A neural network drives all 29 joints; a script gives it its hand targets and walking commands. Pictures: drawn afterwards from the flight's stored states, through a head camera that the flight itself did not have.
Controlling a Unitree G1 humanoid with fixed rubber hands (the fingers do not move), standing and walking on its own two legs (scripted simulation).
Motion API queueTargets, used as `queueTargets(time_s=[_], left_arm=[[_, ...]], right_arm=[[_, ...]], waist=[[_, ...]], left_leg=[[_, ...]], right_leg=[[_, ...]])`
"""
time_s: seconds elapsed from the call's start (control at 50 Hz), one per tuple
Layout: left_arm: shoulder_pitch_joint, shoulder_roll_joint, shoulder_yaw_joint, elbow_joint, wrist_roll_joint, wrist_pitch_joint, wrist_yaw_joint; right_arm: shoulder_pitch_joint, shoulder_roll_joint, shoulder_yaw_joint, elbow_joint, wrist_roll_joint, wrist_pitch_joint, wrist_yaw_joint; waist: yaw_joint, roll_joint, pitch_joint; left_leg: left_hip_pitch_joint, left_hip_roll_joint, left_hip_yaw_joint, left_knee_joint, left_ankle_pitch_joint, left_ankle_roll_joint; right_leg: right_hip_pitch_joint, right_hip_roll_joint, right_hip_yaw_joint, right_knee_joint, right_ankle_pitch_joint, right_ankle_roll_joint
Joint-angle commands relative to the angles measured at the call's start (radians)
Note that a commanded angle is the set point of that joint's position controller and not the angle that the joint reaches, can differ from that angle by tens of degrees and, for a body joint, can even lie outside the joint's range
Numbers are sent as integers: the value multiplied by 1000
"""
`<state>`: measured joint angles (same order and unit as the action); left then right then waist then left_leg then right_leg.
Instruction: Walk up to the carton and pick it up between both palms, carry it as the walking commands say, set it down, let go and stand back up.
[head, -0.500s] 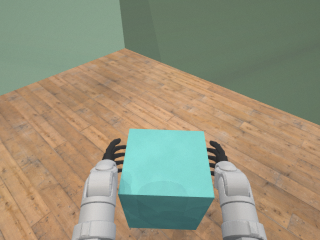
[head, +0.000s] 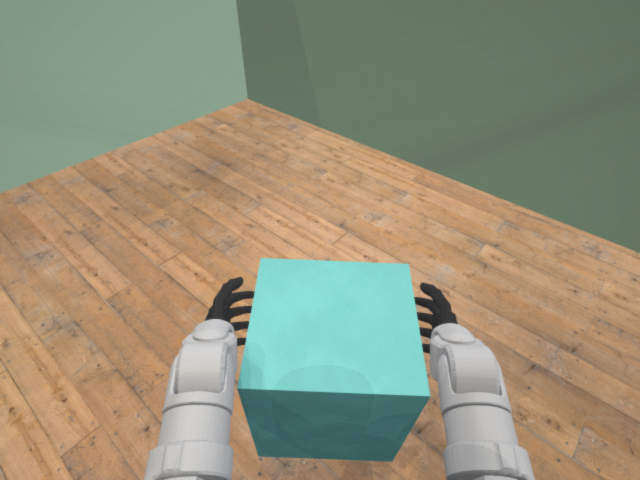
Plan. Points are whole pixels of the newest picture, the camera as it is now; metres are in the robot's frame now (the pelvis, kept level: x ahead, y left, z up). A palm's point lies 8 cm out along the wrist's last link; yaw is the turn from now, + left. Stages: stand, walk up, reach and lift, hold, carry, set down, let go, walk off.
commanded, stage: hold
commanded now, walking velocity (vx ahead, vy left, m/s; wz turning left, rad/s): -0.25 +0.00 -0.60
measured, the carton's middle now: (329, 364) +0.29 +0.00 -0.02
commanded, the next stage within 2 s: carry in 0.02 s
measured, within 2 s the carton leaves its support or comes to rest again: neither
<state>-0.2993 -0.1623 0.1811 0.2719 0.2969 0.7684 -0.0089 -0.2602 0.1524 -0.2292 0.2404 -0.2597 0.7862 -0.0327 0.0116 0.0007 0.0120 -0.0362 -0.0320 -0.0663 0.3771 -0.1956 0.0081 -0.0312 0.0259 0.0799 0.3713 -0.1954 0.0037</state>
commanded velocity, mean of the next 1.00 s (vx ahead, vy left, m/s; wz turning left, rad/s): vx -0.25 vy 0.00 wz -0.60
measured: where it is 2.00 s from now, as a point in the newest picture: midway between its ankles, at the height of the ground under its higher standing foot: outside the picture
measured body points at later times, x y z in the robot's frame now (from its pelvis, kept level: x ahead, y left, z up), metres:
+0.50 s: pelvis -0.09 -0.02 -0.02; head -0.07 -0.05 +0.43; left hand +0.23 +0.04 +0.05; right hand +0.16 -0.24 +0.03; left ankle -0.05 +0.12 -0.67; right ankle -0.03 -0.11 -0.74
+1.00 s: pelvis -0.23 +0.05 +0.00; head -0.20 +0.07 +0.45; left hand +0.10 +0.05 +0.07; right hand -0.03 -0.21 +0.08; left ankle -0.22 +0.12 -0.74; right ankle -0.29 -0.07 -0.63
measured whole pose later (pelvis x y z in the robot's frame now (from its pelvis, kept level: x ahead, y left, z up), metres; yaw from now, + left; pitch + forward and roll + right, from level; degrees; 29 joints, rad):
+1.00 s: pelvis -0.23 +0.05 +0.00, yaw -28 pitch +4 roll -3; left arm -0.23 -0.14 0.06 -0.32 0.12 1.20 0.11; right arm -0.19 0.14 -0.16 -0.33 -0.06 1.19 -0.13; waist 0.05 0.00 -0.05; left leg -0.27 0.06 0.14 0.51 -0.31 0.06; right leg -0.67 0.06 0.00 1.25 -0.32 0.09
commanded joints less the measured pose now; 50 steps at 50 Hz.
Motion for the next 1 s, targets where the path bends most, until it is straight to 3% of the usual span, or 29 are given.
queueTargets(time_s=[0.0, 0.02, 0.1, 0.14, 0.16, 0.18, 0.2, 0.22, 0.26, 0.3, 0.34, 0.36, 0.38, 0.4, 0.44, 0.46, 0.52, 0.66, 0.7, 0.74, 0.76, 0.78, 0.8, 0.82, 0.84, 0.86, 0.88, 0.92, 0.98], left_arm=[[-404, -947, -496, -51, -306, -43, -222], [-409, -942, -501, -43, -311, -43, -224], [-411, -958, -623, -184, -382, -14, -206], [-406, -952, -683, -268, -425, 27, -188], [-401, -938, -710, -317, -445, 51, -180], [-393, -920, -736, -357, -464, 79, -173], [-368, -912, -750, -369, -469, 109, -168], [-353, -886, -761, -369, -480, 137, -164], [-347, -884, -786, -451, -522, 181, -166], [-374, -866, -790, -536, -569, 228, -169], [-339, -846, -791, -574, -595, 278, -170], [-329, -844, -786, -571, -600, 301, -171], [-311, -833, -777, -568, -596, 321, -170], [-301, -853, -765, -593, -587, 332, -168], [-314, -862, -753, -640, -566, 357, -158], [-328, -873, -754, -674, -569, 363, -155], [-284, -854, -720, -680, -561, 385, -147], [-202, -839, -672, -571, -539, 430, -165], [-241, -847, -680, -568, -550, 430, -173], [-278, -858, -694, -574, -559, 427, -178], [-292, -863, -708, -583, -559, 424, -176], [-280, -855, -723, -592, -564, 419, -172], [-227, -864, -715, -564, -570, 412, -166], [-308, -883, -761, -631, -569, 412, -159], [-419, -906, -786, -667, -586, 407, -153], [-436, -941, -797, -684, -606, 403, -143], [-436, -952, -805, -695, -620, 399, -135], [-397, -925, -817, -685, -619, 402, -125], [-342, -891, -816, -639, -620, 426, -118]], right_arm=[[-528, 944, 561, -78, 277, -49, 268], [-520, 938, 563, -62, 272, -49, 267], [-506, 944, 690, -216, 324, -19, 239], [-489, 927, 745, -295, 363, 19, 220], [-467, 916, 766, -334, 384, 42, 210], [-446, 906, 785, -370, 403, 68, 202], [-443, 893, 798, -398, 415, 92, 194], [-441, 871, 805, -428, 428, 119, 185], [-451, 875, 837, -506, 447, 172, 166], [-447, 879, 849, -546, 465, 221, 153], [-418, 862, 846, -576, 482, 271, 147], [-399, 849, 838, -576, 485, 294, 147], [-376, 848, 841, -576, 492, 315, 151], [-405, 868, 866, -623, 520, 326, 157], [-451, 913, 885, -659, 559, 344, 167], [-460, 931, 890, -677, 582, 349, 167], [-454, 918, 903, -703, 620, 370, 163], [-408, 913, 881, -601, 587, 422, 167], [-413, 922, 876, -582, 577, 419, 167], [-410, 923, 863, -572, 560, 412, 162], [-396, 926, 856, -575, 551, 407, 159], [-401, 933, 847, -592, 551, 404, 158], [-443, 947, 849, -617, 562, 405, 160], [-413, 956, 846, -587, 558, 401, 174], [-439, 945, 837, -606, 590, 393, 188], [-470, 944, 838, -626, 600, 392, 192], [-488, 934, 840, -659, 604, 392, 191], [-458, 910, 821, -653, 588, 401, 193], [-347, 863, 771, -592, 556, 419, 193]], waist=[[-7, 28, -114], [-9, 16, -143], [-11, -47, -343], [-13, -27, -416], [-19, 15, -441], [-26, 100, -456], [-14, 204, -455], [-1, 185, -420], [22, 89, -393], [20, 118, -393], [28, 79, -379], [20, -25, -348], [-6, -307, -354], [-3, -321, -403], [-6, -113, -375], [-8, -85, -376], [-10, -119, -394], [-3, -237, -396], [-15, -316, -385], [-31, -358, -375], [-50, -302, -375], [-41, -100, -362], [21, 169, -378], [6, 352, -311], [3, 244, -261], [14, 115, -266], [23, 73, -278], [24, 102, -279], [8, 180, -288]], left_leg=[[-136, 123, -30, 16, -11, 3], [-159, 124, -44, 49, -55, 3], [-129, 154, -14, 250, 278, 11], [-104, 187, -34, 287, 445, 38], [-68, 242, -80, 272, 568, 78], [-55, 353, -155, 224, 721, 152], [-83, 465, -230, 153, 786, 230], [-157, 505, -238, 100, 717, 266], [-241, 423, -117, 120, 546, 210], [-269, 334, -3, 183, 411, 134], [-323, 256, 73, 304, 205, 85], [-442, 200, 106, 399, -36, 43], [-686, 67, 158, 600, -421, -40], [-616, 76, 43, 790, -484, -36], [-600, 82, 25, 900, -338, -52], [-603, 84, 33, 922, -262, -58], [-579, 60, 78, 863, -185, -76], [-393, -47, 107, 477, -350, -68], [-224, -110, 170, 314, -380, -47], [-45, -142, 241, 74, -340, -25], [79, -114, 251, -115, -282, -14], [113, 15, 120, -211, -270, -8], [28, 286, -101, -95, -187, 18], [-178, 575, -233, -138, 125, 213], [-281, 583, -101, -147, 319, 247], [-270, 464, 35, -65, 486, 186], [-251, 387, 138, 10, 597, 128], [-167, 310, 182, 87, 637, 97], [32, 305, 164, 155, 818, 109]], right_leg=[[-205, -114, 54, 20, 54, -20], [-238, -119, 91, 50, 15, -25], [-297, -146, 129, 229, 425, -40], [-340, -115, 101, 344, 505, -32], [-397, -75, 65, 435, 434, -19], [-459, -22, 7, 572, 178, -7], [-507, 14, -52, 683, -307, -9], [-509, -17, -73, 745, -413, -10], [-475, -66, -83, 653, -290, -18], [-384, -57, -107, 431, -145, -20], [-252, -28, -103, 149, -2, -7], [-165, -97, 2, 29, 109, -11], [-59, -412, 407, -2, 569, -112], [-121, -452, 479, 3, 624, -215], [-178, -338, 338, 1, 395, -167], [-194, -301, 289, -2, 299, -137], [-169, -209, 192, -10, 243, -78], [-142, -184, 283, -167, -2, -37], [-220, -130, 230, -279, -82, 47], [-259, -66, 150, -362, -100, 168], [-302, -12, 75, -308, -99, 232], [-360, 33, 26, -87, -123, 216], [-427, 19, 24, 289, -223, 92], [-604, 97, -154, 625, -420, 105], [-617, -7, -67, 843, -374, 79], [-600, 4, -40, 928, -276, 65], [-583, 17, -49, 996, -204, 60], [-624, 36, -82, 1013, -105, 75], [-706, 23, -142, 786, -145, 103]])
